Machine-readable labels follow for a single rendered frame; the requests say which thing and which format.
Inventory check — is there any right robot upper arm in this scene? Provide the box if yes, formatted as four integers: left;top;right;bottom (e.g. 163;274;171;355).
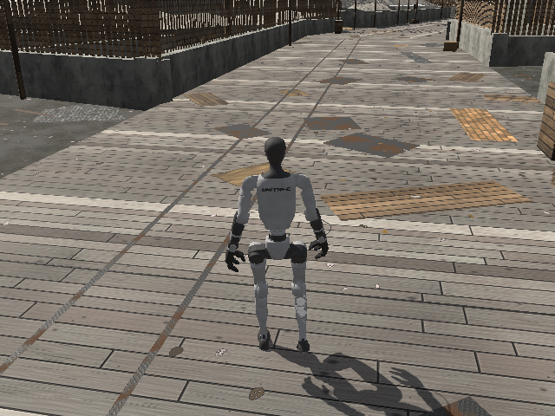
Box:
294;174;318;221

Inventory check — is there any robot head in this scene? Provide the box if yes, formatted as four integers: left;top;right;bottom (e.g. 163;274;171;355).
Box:
261;137;290;179

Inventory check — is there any robot left hand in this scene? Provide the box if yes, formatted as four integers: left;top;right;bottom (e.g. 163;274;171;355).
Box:
225;250;245;272

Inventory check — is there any robot left forearm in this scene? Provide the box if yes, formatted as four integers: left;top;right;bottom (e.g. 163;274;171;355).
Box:
227;211;245;252

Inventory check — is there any left robot upper arm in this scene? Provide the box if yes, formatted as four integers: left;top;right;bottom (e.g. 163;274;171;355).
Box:
236;175;258;224

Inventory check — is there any right robot shin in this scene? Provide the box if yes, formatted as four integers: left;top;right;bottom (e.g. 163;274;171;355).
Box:
295;283;307;341

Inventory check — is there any robot right forearm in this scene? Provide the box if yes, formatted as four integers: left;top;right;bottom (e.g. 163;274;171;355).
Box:
310;208;327;244

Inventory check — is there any robot right hand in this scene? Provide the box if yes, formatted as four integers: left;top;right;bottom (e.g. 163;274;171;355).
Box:
309;240;329;259

